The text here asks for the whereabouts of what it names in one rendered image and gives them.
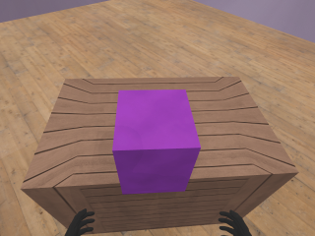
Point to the pedestal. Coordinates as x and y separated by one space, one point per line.
240 164

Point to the left robot hand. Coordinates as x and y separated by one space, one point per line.
76 224

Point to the right robot hand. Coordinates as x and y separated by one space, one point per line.
238 224

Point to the carton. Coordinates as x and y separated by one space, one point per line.
155 142

